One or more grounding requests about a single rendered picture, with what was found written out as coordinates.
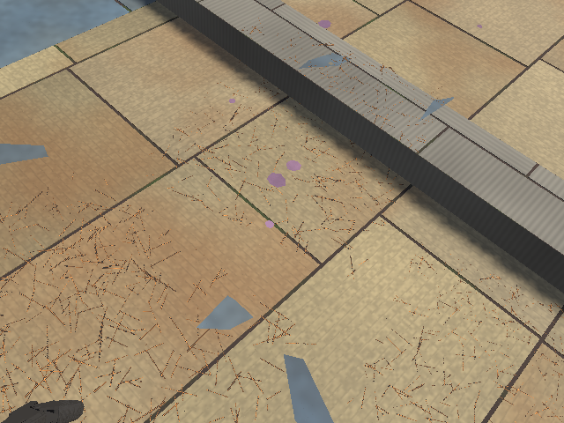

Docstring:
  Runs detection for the left robot hand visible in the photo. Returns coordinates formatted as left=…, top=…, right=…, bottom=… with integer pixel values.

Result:
left=1, top=400, right=84, bottom=423

